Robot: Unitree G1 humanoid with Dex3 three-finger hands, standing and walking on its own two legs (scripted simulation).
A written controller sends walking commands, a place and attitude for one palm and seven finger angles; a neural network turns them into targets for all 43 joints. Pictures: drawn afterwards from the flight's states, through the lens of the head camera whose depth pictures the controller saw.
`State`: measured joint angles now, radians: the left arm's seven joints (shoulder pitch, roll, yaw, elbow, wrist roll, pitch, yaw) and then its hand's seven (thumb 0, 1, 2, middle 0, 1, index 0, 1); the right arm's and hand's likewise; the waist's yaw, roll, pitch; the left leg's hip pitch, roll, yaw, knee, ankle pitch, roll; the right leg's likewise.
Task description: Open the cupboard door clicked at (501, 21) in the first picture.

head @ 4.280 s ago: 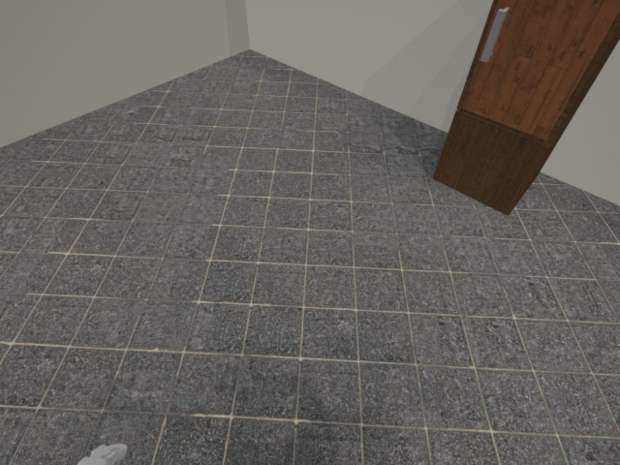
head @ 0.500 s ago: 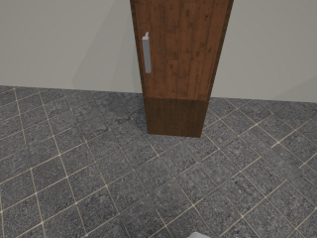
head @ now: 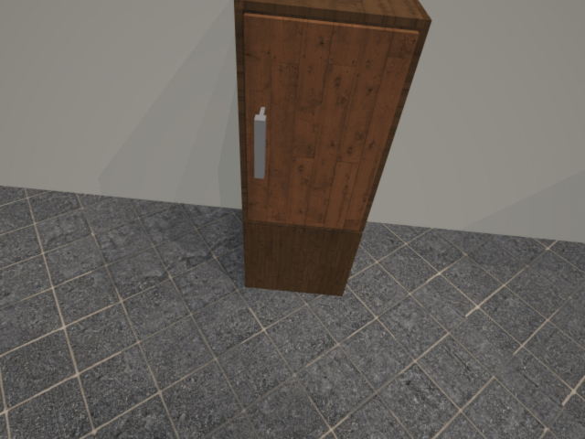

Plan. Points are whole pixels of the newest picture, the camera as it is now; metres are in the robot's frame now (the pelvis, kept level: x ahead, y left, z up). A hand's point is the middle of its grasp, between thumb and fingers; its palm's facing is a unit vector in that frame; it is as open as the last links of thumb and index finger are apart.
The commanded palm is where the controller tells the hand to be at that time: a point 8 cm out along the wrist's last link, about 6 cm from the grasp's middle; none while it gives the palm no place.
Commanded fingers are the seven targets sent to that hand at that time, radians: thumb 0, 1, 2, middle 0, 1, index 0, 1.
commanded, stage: take the last steps up to it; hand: left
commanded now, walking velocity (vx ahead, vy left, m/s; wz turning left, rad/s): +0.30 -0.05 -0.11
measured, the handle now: (261, 143) +0.79 +0.12 -0.03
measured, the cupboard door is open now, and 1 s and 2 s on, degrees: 0 0 0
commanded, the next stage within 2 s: come to a stop and stand still in 0.54 s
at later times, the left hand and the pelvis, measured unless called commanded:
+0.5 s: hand (236, 386) +0.25 +0.10 -0.17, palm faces -0.03 -0.98 -0.21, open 7.3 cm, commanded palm none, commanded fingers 0.00 0.90 0.90 -0.20 -0.30 -0.20 -0.30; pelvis +0.15 -0.07 -0.01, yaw -3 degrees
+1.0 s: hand (234, 397) +0.23 +0.10 -0.18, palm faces -0.01 -0.98 -0.19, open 7.4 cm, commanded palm none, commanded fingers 0.00 0.90 0.90 -0.20 -0.30 -0.20 -0.30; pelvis +0.22 -0.07 +0.00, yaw -4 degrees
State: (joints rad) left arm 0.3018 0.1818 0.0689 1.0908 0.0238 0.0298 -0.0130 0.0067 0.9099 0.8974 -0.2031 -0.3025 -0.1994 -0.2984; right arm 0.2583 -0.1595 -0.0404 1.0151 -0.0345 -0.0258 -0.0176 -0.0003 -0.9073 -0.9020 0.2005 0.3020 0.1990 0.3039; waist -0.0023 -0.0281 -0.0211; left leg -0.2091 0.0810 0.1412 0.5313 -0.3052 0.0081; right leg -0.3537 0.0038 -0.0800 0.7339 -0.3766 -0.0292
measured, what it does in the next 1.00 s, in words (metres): walks ahead: right foot, then left foot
